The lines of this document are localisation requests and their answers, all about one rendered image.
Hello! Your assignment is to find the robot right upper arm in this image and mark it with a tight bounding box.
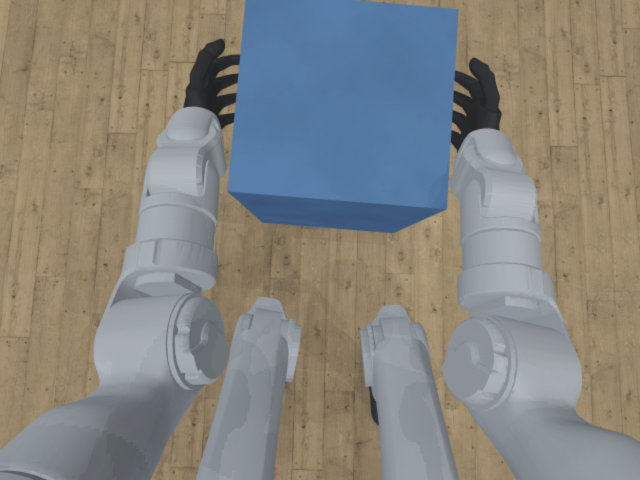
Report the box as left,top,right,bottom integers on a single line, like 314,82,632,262
442,314,640,480

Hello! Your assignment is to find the left robot forearm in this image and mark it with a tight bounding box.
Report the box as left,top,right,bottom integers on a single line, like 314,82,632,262
94,107,227,373

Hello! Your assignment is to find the right robot thigh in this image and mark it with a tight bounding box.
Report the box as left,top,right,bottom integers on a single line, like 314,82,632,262
360,316,459,480

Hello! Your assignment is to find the robot right foot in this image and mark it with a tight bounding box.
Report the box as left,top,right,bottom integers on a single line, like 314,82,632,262
369,386,379,426

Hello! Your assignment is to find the robot left upper arm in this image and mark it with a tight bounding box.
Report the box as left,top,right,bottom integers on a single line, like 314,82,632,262
0,293,229,480

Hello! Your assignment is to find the right robot forearm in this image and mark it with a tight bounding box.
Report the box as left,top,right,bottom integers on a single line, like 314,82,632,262
449,128,575,349

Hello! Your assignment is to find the carton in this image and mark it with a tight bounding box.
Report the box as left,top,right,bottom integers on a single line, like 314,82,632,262
227,0,459,233

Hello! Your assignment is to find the left robot hand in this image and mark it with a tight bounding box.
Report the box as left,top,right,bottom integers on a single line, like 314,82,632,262
183,39,240,129

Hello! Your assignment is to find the right robot hand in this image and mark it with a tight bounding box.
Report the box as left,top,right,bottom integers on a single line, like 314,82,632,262
451,58,502,153

